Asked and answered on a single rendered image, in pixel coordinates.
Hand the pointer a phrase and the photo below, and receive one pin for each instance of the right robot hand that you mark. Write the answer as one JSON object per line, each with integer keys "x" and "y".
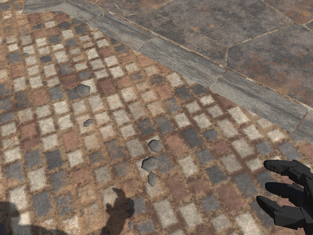
{"x": 300, "y": 216}

